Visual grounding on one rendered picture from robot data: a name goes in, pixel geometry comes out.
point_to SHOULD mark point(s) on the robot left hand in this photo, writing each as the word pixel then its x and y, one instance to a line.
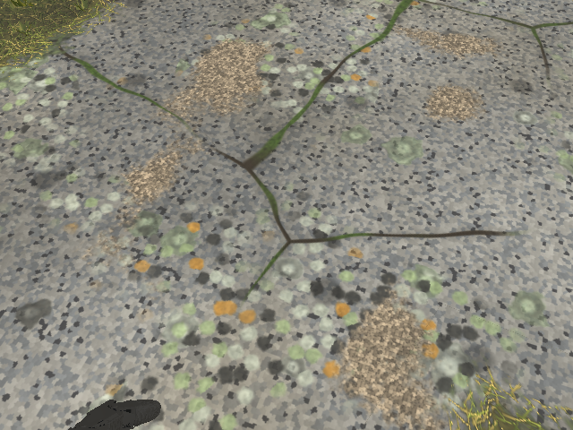
pixel 119 416

